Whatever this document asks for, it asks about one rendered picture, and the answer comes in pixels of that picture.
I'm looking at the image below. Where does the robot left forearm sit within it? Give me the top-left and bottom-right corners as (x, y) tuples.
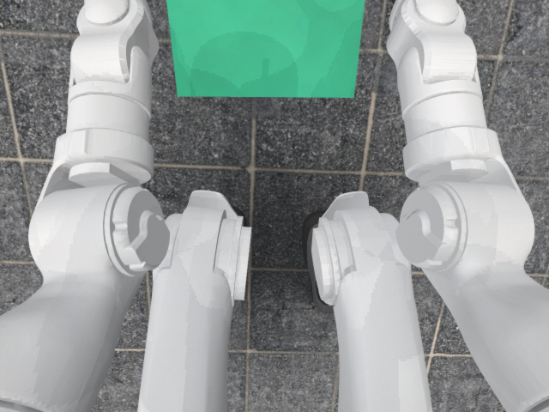
(28, 0), (159, 254)

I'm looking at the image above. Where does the right robot thigh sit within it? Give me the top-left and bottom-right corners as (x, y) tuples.
(311, 206), (432, 412)

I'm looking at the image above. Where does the carton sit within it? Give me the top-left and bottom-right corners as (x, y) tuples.
(166, 0), (365, 98)

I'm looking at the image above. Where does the right robot foot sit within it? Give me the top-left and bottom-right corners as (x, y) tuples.
(302, 210), (334, 314)

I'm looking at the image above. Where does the right robot upper arm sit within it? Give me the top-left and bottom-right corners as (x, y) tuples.
(395, 181), (549, 412)

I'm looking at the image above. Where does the robot right forearm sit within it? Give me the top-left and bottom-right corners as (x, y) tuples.
(386, 0), (525, 199)

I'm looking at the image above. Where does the left robot upper arm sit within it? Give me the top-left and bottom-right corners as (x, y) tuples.
(0, 183), (170, 412)

